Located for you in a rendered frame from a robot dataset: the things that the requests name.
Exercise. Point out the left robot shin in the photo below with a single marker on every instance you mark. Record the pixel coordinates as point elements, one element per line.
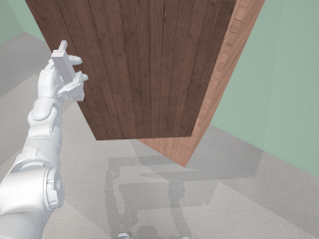
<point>123,234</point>

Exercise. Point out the cupboard door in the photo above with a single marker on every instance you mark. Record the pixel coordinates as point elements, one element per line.
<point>148,62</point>

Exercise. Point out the handle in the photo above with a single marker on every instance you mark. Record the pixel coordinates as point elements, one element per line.
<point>65,68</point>

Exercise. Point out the left robot upper arm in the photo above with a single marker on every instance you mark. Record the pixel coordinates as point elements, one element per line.
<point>27,200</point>

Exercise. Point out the left robot forearm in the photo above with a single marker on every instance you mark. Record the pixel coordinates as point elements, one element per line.
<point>44,140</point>

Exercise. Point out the left robot hand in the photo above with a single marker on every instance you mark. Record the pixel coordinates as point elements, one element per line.
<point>52,86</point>

